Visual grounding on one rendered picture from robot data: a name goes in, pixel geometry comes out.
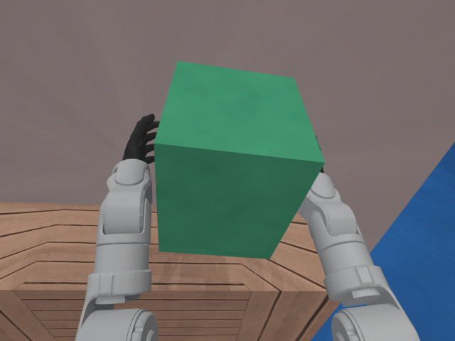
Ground carton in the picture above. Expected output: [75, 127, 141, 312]
[154, 61, 325, 259]

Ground robot right upper arm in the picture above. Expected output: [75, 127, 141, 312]
[331, 303, 419, 341]

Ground left robot hand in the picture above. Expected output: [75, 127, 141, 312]
[122, 114, 160, 164]

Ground robot left upper arm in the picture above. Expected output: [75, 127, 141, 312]
[76, 308, 159, 341]

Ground right robot forearm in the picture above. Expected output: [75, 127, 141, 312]
[297, 173, 420, 341]

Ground left robot forearm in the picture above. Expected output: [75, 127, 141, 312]
[75, 159, 152, 341]

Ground pedestal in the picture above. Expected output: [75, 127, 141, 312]
[0, 202, 341, 341]

